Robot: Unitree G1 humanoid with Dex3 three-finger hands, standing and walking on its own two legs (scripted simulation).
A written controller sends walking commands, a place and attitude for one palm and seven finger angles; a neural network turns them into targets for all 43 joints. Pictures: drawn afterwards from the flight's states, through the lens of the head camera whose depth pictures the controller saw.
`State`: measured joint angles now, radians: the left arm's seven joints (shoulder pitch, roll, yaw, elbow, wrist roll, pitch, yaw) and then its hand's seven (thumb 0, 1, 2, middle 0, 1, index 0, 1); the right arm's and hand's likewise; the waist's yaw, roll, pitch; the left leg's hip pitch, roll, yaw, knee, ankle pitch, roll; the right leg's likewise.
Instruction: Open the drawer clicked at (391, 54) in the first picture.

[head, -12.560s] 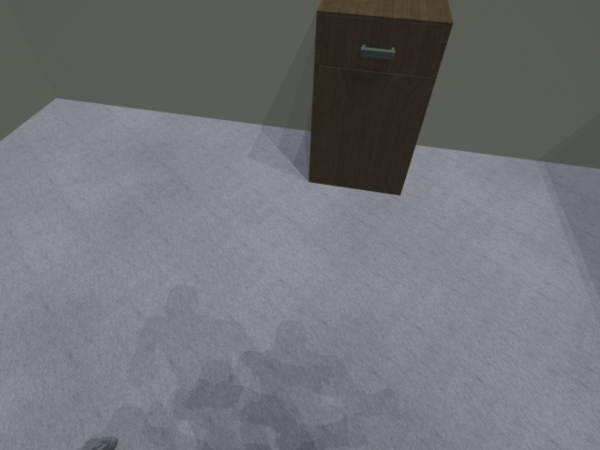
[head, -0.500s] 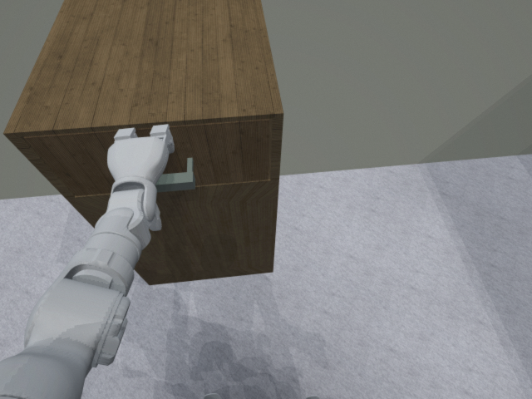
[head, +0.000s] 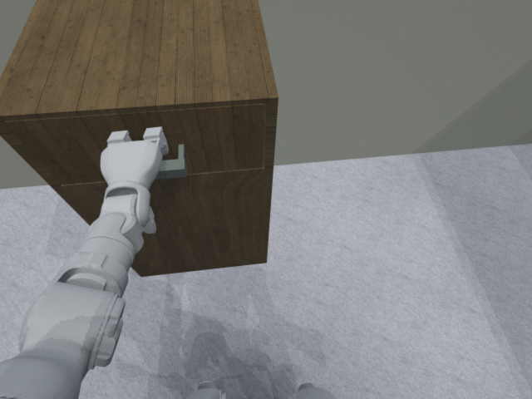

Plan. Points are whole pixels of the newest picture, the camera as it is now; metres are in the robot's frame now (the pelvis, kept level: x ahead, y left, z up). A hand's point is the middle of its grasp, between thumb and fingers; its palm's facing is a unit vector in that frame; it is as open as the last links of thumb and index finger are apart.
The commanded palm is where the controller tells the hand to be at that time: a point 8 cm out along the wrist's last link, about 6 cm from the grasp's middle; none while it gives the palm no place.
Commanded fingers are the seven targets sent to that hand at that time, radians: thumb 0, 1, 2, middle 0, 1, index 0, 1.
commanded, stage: lower the fingers behind the handle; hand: left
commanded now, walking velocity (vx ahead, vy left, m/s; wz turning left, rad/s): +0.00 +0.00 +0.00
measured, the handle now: (152, 161) +0.54 +0.18 -0.02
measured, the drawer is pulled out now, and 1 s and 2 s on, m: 0.00 0.00 0.00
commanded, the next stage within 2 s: lift the fingers back up to retry in 0.98 s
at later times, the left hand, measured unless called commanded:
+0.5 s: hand (142, 182) +0.48 +0.18 -0.01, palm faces -0.03 +0.01 -1.00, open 13.8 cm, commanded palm +0.46 +0.17 +0.01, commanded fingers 0.00 -0.50 0.30 -0.30 -1.20 -0.30 -1.20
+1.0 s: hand (143, 181) +0.48 +0.18 -0.01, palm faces -0.03 +0.02 -1.00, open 13.8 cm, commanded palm +0.47 +0.17 +0.01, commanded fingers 0.00 -0.50 0.30 -0.30 -1.20 -0.30 -1.20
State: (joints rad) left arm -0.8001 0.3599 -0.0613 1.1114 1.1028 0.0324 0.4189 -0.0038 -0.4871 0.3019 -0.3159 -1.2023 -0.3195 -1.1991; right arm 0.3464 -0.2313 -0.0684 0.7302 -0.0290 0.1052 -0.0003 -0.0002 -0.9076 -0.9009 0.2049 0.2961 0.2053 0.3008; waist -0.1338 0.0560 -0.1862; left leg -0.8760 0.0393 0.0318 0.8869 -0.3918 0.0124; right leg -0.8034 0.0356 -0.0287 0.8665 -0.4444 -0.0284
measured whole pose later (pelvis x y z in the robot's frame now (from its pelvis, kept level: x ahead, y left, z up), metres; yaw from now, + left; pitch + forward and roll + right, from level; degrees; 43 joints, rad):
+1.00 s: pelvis -0.04 +0.01 -0.04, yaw +0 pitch +26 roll -3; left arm -1.01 0.42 -0.14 1.22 1.08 0.12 0.40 0.00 -0.49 0.30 -0.30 -1.38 -0.32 -1.20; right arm 0.36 -0.24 -0.02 0.71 -0.02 0.08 -0.01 0.00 -0.91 -0.90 0.21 0.30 0.21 0.30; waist -0.18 0.07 -0.19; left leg -1.13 0.04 0.01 1.09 -0.41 0.03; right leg -1.04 0.03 -0.05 1.06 -0.47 -0.02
